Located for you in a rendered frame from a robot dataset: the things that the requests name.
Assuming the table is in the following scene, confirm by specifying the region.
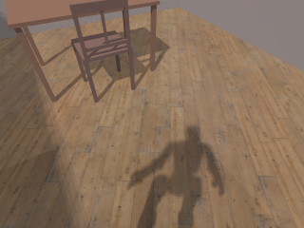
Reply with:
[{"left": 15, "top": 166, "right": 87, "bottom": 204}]
[{"left": 5, "top": 0, "right": 161, "bottom": 103}]

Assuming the chair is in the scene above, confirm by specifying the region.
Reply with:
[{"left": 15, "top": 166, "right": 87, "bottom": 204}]
[{"left": 69, "top": 0, "right": 135, "bottom": 103}]

